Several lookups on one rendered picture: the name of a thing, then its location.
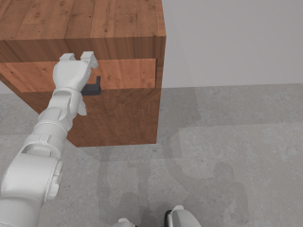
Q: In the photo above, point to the cabinet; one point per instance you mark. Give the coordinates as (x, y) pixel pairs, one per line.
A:
(44, 30)

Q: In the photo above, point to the robot left hand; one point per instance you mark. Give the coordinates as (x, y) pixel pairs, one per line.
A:
(70, 73)

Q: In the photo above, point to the robot left forearm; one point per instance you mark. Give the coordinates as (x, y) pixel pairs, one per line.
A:
(50, 132)

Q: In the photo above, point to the left robot upper arm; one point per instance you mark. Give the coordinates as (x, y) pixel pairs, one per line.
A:
(32, 180)

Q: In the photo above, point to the drawer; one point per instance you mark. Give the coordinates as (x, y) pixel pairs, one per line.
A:
(37, 76)

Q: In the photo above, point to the robot right shin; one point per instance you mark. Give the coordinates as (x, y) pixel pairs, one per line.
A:
(178, 207)

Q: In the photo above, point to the robot right thigh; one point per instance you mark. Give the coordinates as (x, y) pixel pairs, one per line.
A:
(182, 218)

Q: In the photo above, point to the handle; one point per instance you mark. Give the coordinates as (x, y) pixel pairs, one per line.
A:
(92, 89)

